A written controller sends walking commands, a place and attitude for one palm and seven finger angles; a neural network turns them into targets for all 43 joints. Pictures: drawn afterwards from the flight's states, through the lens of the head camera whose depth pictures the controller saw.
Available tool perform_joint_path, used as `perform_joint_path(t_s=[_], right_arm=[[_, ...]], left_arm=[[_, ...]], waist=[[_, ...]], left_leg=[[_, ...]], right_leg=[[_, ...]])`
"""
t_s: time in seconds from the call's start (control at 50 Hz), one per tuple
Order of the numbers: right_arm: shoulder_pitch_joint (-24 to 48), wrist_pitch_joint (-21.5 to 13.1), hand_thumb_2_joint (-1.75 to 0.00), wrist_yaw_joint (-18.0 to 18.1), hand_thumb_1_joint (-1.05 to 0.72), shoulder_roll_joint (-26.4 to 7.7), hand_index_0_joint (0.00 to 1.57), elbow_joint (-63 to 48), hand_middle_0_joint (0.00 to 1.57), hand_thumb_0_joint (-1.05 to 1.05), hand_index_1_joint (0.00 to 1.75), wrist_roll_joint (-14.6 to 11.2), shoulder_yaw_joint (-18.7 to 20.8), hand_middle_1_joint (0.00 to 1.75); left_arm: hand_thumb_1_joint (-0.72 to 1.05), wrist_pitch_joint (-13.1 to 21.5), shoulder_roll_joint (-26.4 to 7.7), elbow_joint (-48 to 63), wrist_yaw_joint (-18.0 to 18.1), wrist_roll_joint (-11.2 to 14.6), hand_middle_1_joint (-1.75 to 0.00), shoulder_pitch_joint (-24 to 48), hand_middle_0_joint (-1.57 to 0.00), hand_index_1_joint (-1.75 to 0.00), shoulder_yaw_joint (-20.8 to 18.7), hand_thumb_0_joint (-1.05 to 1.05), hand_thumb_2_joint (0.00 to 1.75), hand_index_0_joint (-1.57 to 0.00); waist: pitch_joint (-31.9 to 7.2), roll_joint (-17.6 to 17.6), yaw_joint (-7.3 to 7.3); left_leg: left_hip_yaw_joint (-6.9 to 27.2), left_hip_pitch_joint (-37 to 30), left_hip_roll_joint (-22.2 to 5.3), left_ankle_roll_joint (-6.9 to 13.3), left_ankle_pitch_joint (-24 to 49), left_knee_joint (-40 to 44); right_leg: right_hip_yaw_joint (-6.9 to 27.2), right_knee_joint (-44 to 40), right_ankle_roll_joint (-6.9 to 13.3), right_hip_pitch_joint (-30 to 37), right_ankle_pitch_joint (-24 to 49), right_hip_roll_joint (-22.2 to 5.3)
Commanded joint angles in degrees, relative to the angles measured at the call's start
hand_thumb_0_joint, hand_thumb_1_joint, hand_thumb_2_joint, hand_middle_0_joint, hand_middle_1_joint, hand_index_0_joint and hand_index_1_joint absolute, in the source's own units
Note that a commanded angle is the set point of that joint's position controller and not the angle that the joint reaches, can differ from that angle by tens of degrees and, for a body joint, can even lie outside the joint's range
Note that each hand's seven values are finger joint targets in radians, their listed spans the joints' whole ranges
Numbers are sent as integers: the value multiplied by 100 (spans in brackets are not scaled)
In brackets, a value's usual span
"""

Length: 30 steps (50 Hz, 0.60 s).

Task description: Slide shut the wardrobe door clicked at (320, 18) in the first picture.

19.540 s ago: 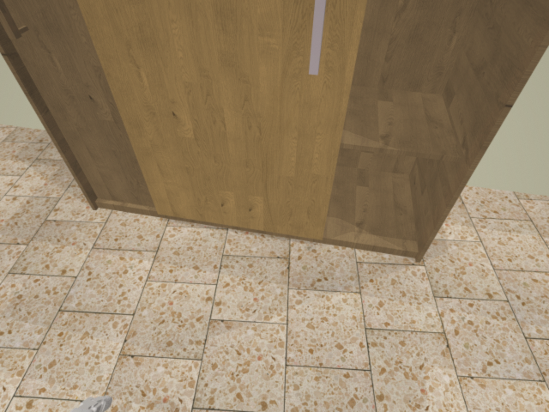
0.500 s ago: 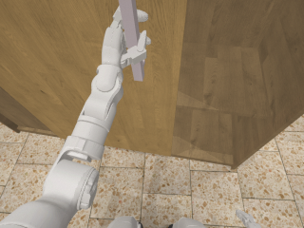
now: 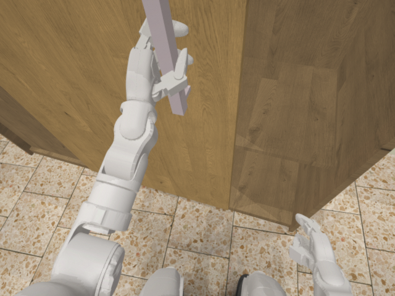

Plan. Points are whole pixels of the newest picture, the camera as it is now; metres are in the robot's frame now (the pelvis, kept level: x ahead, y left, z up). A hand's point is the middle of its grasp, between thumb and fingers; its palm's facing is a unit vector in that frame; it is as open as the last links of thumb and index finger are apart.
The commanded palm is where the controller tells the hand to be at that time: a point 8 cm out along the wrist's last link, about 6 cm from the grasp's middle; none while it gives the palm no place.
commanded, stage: step sideways, sliding the door along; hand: left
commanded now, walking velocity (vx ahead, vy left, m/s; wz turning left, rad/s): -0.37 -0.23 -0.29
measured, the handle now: (174, 53) +0.46 +0.09 +0.20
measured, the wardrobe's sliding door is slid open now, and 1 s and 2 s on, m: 0.29 0.00 0.00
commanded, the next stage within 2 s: stop walking and hold the door there in 1.00 s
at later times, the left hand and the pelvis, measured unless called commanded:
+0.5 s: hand (322, 103) +0.37 -0.14 +0.20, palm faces -0.23 -0.97 -0.03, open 6.4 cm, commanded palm +0.36 -0.11 +0.20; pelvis -0.02 -0.13 +0.00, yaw -4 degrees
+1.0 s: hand out of the picture +0.36 -0.22 +0.20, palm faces +0.04 -1.00 -0.07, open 6.3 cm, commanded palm +0.32 -0.24 +0.21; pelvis -0.10 -0.30 +0.00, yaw -8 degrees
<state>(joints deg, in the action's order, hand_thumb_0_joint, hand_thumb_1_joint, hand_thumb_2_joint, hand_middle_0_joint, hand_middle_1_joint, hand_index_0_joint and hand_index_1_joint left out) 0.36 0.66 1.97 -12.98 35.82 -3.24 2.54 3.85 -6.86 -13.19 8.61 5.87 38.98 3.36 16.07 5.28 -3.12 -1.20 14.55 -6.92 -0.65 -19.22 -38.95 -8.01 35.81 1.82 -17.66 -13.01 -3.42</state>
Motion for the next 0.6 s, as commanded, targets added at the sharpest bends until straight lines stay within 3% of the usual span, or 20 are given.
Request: perform_joint_path(t_s=[0.0, 0.02, 0.04, 0.08, 0.12, 0.16, 0.18, 0.2, 0.22, 0.24, 0.28, 0.32, 0.38, 0.4, 0.42, 0.44, 0.48, 0.5, 0.56, 0.58], right_arm=[[114, -274, -90, -213, -90, -482, 20, -918, 20, 0, 30, 32, 325, 30], [-78, -309, -90, -362, -90, -595, 20, -916, 20, 0, 30, 53, 376, 30], [1, -310, -90, -402, -90, -546, 20, -989, 20, 0, 30, 36, 316, 30], [114, -343, -90, -507, -90, -491, 20, -976, 20, 0, 30, 43, 305, 30], [69, -350, -90, -523, -90, -485, 20, -1084, 20, 0, 30, -3, 301, 30], [71, -313, -90, -472, -90, -420, 20, -1139, 20, 0, 30, -104, 234, 30], [50, -304, -90, -430, -90, -354, 20, -1160, 20, 0, 30, -149, 210, 30], [89, -314, -90, -364, -90, -219, 20, -1190, 20, 0, 30, -171, 182, 30], [196, -303, -90, -296, -90, -227, 20, -1184, 20, 0, 30, -144, 307, 30], [210, -328, -90, -234, -90, -204, 20, -1089, 20, 0, 30, -117, 250, 30], [345, -487, -90, -231, -90, 30, 20, -1066, 20, 0, 30, -13, 60, 30], [305, -463, -90, -241, -90, 36, 20, -940, 20, 0, 30, 20, 43, 30], [186, -302, -90, -223, -90, -159, 20, -963, 20, 0, 30, 60, 216, 30], [121, -303, -90, -232, -90, -345, 20, -966, 20, 0, 30, 61, 324, 30], [-53, -310, -90, -318, -90, -447, 20, -997, 20, 0, 30, 106, 397, 30], [-154, -245, -90, -429, -90, -559, 20, -1044, 20, 0, 30, 70, 387, 30], [141, -284, -90, -447, -90, -319, 20, -999, 20, 0, 30, 200, 234, 30], [179, -283, -90, -468, -90, -354, 20, -965, 20, 0, 30, 154, 230, 30], [212, -174, -90, -388, -90, -344, 20, -910, 20, 0, 30, 17, 246, 30], [173, -115, -90, -345, -90, -265, 20, -890, 20, 0, 30, -61, 217, 30]], left_arm=[[90, 985, 966, 2782, -630, -77, -140, 2978, -45, -140, 1659, 0, 90, -45], [90, 1044, 902, 2600, -669, -168, -140, 2973, -45, -140, 1488, 0, 90, -45], [90, 1047, 998, 2651, -673, -204, -140, 2885, -45, -140, 1557, 0, 90, -45], [90, 1071, 948, 2856, -665, -306, -140, 3127, -45, -140, 1589, 0, 90, -45], [90, 1013, 907, 2681, -626, -348, -140, 2871, -45, -140, 1548, 0, 90, -45], [90, 977, 837, 2674, -667, -414, -140, 2643, -45, -140, 1552, 0, 90, -45], [90, 1015, 732, 2822, -674, -443, -140, 2647, -45, -140, 1528, 0, 90, -45], [90, 1058, 488, 2904, -635, -440, -140, 2652, -45, -140, 1422, 0, 90, -45], [90, 1070, 200, 2829, -626, -407, -140, 2417, -45, -140, 1129, 0, 90, -45], [90, 999, 243, 2748, -584, -395, -140, 1954, -45, -140, 1224, 0, 90, -45], [90, 1109, 907, 3528, -629, -285, -140, 2165, -45, -140, 1788, 0, 90, -45], [90, 1232, 977, 3634, -514, -260, -140, 2126, -45, -140, 1860, 0, 90, -45], [90, 1277, 577, 3466, -467, -248, -140, 2004, -45, -140, 1547, 0, 90, -45], [90, 1236, 531, 3309, -517, -219, -140, 1986, -45, -140, 1464, 0, 90, -45], [90, 1241, 535, 3171, -590, -249, -140, 2012, -45, -140, 1358, 0, 90, -45], [90, 1185, 417, 2681, -603, -349, -140, 1804, -45, -140, 1209, 0, 90, -45], [90, 1186, 302, 3002, -656, -465, -140, 2434, -45, -140, 1061, 0, 90, -45], [90, 1138, 340, 2859, -609, -455, -140, 2579, -45, -140, 1060, 0, 90, -45], [90, 958, -21, 2248, -504, -499, -140, 2416, -45, -140, 616, 0, 90, -45], [90, 925, -153, 2171, -490, -513, -140, 2436, -45, -140, 495, 0, 90, -45]], waist=[[-3839, 522, 574], [-3963, 202, 521], [-3691, 819, 514], [-3413, 1083, 552], [-3418, 881, 579], [-3372, 258, 584], [-3487, -409, 586], [-3544, -1352, 624], [-3570, -2863, 473], [-3467, -2683, 441], [-3323, -1690, 453], [-3618, -1384, 513], [-4014, -1170, 577], [-4107, -658, 571], [-4194, 95, 583], [-3998, 585, 465], [-3690, 1288, 509], [-3528, 1162, 540], [-3354, 57, 578], [-3326, -525, 558]], left_leg=[[1339, -2888, -2071, 923, 5742, 1210], [1288, -3023, -2298, 1240, 5861, 970], [1055, -2724, -2320, 1256, 5695, 898], [325, -2433, -1958, 839, 5451, 563], [-125, -2364, -1621, 403, 5017, 134], [-260, -1960, -1188, 203, 4241, -248], [-395, -1655, -768, 312, 3528, -646], [-494, -796, -291, 333, 1609, -1097], [-266, 273, 238, 140, -891, -1847], [122, 563, 215, -31, -1535, -2097], [226, 774, 183, 27, -1385, -1122], [-195, 531, 150, -86, -485, 330], [-351, -1529, -537, -2, 2424, 1574], [197, -2608, -1303, 353, 4174, 1500], [758, -3417, -2090, 851, 5826, 1199], [821, -3873, -2439, 1138, 6568, 1008], [414, -2921, -2453, 1058, 5680, 892], [-9, -2612, -2292, 807, 5406, 781], [-516, -1525, -1756, 227, 3930, 103], [-682, -1216, -1297, 101, 3078, -399]], right_leg=[[902, 1538, -166, -569, -542, -14], [1302, 2070, -109, -727, -1487, 71], [1407, 2211, -91, -870, -1696, 9], [1233, 1319, -30, -499, -1229, -35], [860, 160, -49, 199, -430, 113], [575, -722, -136, 856, 814, 284], [646, -1117, -118, 1273, 2273, 136], [1229, -1180, 101, 1888, 4522, -501], [2281, -788, 383, 2431, 6202, -843], [2443, -631, 457, 2299, 6631, -1067], [2185, -462, 539, 2355, 6124, -988], [1868, -183, 556, 2844, 6199, -866], [1423, 165, 186, 1712, 4540, -546], [1309, 467, -57, 591, 2806, -272], [1197, 795, -230, -378, 284, 40], [1227, 1331, -187, -1123, -1304, 224], [1375, 1323, -161, -797, -1523, -16], [1210, 920, -122, -383, -1133, 10], [744, -238, -171, 1062, 384, 164], [766, -749, -133, 1373, 1174, 54]])
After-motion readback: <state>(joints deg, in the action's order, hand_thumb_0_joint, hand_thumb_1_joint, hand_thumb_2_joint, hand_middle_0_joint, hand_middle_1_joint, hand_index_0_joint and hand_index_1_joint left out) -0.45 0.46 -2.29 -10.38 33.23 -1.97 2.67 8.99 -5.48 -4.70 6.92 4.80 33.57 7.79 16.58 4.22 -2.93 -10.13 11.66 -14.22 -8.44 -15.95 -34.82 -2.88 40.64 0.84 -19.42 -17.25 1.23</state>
